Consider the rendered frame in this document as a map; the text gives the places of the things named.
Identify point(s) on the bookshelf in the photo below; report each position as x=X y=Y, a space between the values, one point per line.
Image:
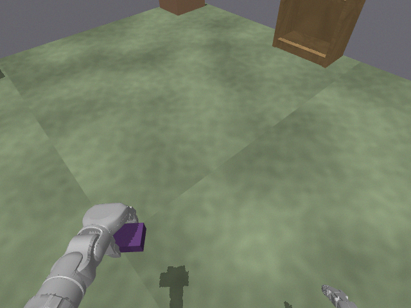
x=316 y=30

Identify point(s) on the right robot hand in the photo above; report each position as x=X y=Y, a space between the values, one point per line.
x=338 y=298

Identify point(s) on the left robot hand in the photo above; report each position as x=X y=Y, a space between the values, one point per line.
x=111 y=216

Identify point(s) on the left robot arm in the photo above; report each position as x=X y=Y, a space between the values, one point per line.
x=74 y=272

